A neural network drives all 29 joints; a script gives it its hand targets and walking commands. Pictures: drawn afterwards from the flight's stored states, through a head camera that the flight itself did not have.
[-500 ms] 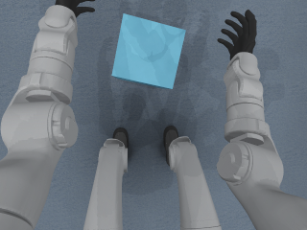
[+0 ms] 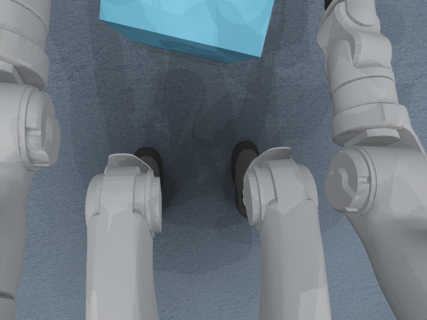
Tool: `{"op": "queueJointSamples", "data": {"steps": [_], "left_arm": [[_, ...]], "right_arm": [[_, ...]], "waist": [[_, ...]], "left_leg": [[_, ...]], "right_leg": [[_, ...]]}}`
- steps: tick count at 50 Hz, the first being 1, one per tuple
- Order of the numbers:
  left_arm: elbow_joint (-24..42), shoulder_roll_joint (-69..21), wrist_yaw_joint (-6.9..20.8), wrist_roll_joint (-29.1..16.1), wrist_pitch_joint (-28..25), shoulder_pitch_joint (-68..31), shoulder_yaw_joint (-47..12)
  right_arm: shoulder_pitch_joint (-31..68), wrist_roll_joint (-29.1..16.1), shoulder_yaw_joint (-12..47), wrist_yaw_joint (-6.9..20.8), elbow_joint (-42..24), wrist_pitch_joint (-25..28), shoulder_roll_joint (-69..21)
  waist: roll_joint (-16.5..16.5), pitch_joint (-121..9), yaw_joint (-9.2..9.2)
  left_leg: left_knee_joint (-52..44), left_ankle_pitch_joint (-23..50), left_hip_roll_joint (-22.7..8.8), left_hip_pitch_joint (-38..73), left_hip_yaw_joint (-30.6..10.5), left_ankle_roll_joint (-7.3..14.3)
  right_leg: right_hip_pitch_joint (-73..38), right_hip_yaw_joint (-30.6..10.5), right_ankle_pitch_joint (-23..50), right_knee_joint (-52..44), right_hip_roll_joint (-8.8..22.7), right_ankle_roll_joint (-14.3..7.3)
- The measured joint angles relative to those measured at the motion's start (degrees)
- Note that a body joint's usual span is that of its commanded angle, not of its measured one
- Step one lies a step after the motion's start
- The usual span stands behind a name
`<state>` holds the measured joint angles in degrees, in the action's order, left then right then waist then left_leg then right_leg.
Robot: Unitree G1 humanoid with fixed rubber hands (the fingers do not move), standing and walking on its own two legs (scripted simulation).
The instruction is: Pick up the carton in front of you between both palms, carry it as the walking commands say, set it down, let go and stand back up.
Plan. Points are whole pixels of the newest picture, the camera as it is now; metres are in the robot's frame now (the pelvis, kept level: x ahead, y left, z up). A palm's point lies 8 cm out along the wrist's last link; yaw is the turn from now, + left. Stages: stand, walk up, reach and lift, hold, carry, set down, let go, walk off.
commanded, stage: reach and lift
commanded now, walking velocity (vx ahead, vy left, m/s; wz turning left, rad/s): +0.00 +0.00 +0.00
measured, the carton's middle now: out of the picture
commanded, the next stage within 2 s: none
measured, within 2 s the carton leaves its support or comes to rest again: leaves its support in 1.00 s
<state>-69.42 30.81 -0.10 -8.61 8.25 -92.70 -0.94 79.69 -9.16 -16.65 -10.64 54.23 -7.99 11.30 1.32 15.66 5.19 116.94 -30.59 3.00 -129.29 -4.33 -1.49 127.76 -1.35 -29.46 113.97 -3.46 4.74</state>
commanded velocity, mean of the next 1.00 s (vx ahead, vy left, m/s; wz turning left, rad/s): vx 0.00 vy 0.00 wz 0.00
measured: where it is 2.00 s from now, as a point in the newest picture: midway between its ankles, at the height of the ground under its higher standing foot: (199, 195)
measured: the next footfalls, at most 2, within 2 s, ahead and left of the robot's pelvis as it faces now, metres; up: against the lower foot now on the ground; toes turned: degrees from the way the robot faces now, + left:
none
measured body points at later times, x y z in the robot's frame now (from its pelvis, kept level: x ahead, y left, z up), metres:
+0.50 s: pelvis +0.01 +0.00 -0.04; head +0.38 +0.03 +0.19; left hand +0.60 +0.19 -0.23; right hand +0.55 -0.16 -0.22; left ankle +0.11 +0.12 -0.38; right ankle +0.12 -0.13 -0.38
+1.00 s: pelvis +0.01 +0.00 -0.05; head +0.38 +0.04 +0.20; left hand +0.59 +0.16 -0.22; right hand +0.57 -0.14 -0.21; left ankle +0.11 +0.12 -0.38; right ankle +0.12 -0.13 -0.38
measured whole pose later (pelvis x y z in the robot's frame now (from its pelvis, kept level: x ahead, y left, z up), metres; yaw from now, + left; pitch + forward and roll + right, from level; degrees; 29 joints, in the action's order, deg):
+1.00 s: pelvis +0.01 +0.00 -0.05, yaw +0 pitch +37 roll -4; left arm -64.5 20.7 -1.5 -1.3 12.1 -89.4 4.1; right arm 82.4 -3.1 -22.8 -7.9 55.6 -11.4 9.5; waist 2.5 20.1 2.4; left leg 128.5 -35.3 1.7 -130.5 -2.7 -0.1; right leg 129.3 -2.2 -33.8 125.5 -4.3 5.4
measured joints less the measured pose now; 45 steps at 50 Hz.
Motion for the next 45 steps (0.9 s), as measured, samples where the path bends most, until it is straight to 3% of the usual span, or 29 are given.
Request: {"op": "queueJointSamples", "data": {"steps": [8,17,33,37,40,45], "left_arm": [[-3.6,0.5,0.2,-1.2,-2.2,-3.6,-1.5],[-1.5,-0.9,-1.6,-3.6,-3.9,-1.0,-3.5],[-3.3,-4.0,-1.7,-3.2,-3.7,-2.9,-4.3],[-4.4,-4.8,-2.4,-1.6,-3.1,-4.8,-4.0],[-5.1,-5.9,-2.0,1.6,-1.6,-5.7,-1.7],[-1.0,-8.1,-0.5,6.7,1.8,-2.3,3.9]], "right_arm": [[5.8,0.2,0.2,0.7,6.3,2.4,0.8],[4.8,-2.9,3.5,0.7,7.3,4.7,2.4],[6.8,-1.9,4.2,0.6,8.6,4.7,0.4],[8.8,0.6,1.2,-0.9,8.9,4.3,-0.7],[8.9,3.7,-2.7,-0.1,7.9,2.3,-1.4],[6.5,7.5,-6.6,2.8,5.0,-1.4,-1.3]], "waist": [[0.7,8.6,-0.47],[1.0,8.9,-1.48],[0.6,9.2,-1.75],[0.8,10.5,-2.07],[0.9,10.5,-2.31],[0.7,8.1,-2.75]], "left_leg": [[6.3,-1.5,-1.0,0.0,0.6,0.6],[10.5,-4.2,-1.7,-0.2,1.0,1.0],[9.1,-2.4,-1.7,0.0,0.8,0.9],[8.9,-2.2,-1.6,0.7,0.8,0.9],[9.3,-2.4,-1.5,0.9,0.9,1.0],[10.8,-3.6,-1.4,-0.1,1.2,1.3]], "right_leg": [[0.1,0.3,-1.2,6.1,0.4,-0.1],[0.4,0.5,-3.6,10.4,0.8,-0.4],[0.2,0.7,-1.9,8.9,0.8,-0.4],[-0.6,0.5,-1.7,8.6,0.5,-0.3],[-0.7,0.3,-1.9,9.0,0.1,-0.1],[0.2,-0.2,-3.3,10.6,-0.2,0.3]]}}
